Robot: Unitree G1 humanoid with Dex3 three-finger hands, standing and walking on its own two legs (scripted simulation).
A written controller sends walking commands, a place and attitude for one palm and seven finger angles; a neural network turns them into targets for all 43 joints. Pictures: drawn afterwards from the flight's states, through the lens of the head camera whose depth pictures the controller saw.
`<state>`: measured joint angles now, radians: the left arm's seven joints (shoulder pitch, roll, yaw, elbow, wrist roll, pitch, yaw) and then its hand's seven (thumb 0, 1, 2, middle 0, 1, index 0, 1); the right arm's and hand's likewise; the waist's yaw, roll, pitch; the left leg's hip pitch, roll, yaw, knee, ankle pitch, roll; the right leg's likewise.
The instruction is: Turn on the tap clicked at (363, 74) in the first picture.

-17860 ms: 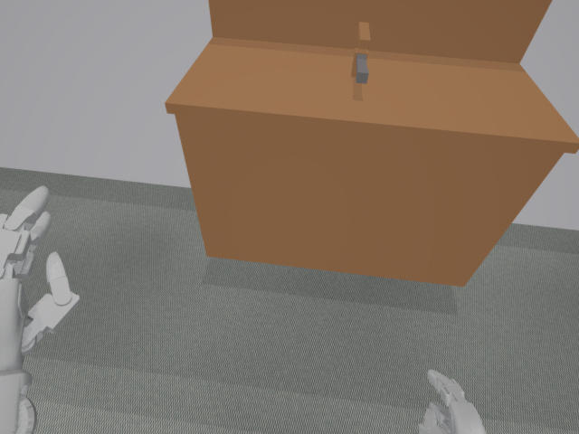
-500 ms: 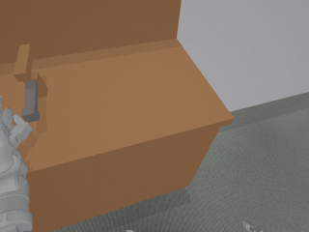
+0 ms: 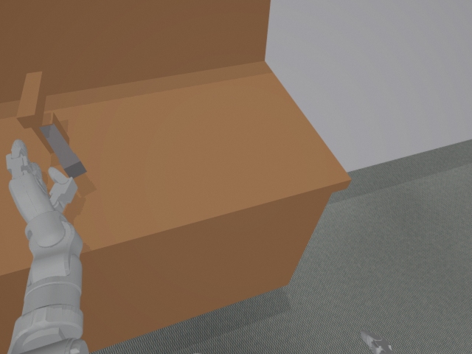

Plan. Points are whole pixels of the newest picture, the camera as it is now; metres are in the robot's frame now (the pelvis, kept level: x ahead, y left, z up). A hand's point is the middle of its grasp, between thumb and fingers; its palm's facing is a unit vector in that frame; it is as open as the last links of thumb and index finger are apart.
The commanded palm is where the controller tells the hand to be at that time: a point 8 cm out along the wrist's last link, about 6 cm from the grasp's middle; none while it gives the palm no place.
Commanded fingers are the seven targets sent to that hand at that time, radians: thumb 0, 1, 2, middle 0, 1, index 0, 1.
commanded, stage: push the lever round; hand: left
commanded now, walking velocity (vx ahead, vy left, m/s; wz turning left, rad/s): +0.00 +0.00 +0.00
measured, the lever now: (73, 166) +0.39 +0.30 +0.10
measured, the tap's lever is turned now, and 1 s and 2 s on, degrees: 22 45 77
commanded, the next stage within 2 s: none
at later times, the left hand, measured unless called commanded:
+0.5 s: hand (89, 173) +0.39 +0.28 +0.08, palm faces +0.74 -0.67 -0.08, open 7.8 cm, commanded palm +0.35 +0.29 +0.09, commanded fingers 0.00 0.90 0.90 -0.15 -0.15 -0.15 -0.15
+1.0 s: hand (107, 163) +0.42 +0.25 +0.08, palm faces +0.80 -0.59 -0.07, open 7.6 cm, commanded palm +0.37 +0.26 +0.09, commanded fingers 0.00 0.90 0.90 -0.15 -0.15 -0.15 -0.15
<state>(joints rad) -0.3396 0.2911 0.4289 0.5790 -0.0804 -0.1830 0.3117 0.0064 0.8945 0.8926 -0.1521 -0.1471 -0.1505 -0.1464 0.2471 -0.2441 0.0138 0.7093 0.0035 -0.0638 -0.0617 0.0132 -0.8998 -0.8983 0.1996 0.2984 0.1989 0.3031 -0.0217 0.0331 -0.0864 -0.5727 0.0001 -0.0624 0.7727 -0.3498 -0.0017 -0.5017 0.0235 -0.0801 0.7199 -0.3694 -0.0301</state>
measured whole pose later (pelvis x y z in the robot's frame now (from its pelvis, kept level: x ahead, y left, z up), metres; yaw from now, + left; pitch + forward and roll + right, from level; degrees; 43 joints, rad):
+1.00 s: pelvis +0.00 +0.00 +0.00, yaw +0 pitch +10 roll -2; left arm -0.55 0.14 0.39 0.71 0.06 -0.14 0.73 0.03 0.95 0.91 -0.15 -0.15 -0.15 -0.15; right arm 0.26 -0.22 -0.03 0.77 -0.06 -0.02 0.00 0.01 -0.90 -0.90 0.20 0.30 0.20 0.30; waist -0.05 0.03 -0.12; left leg -0.61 0.00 -0.07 0.79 -0.36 0.00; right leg -0.54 0.02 -0.08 0.74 -0.38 -0.03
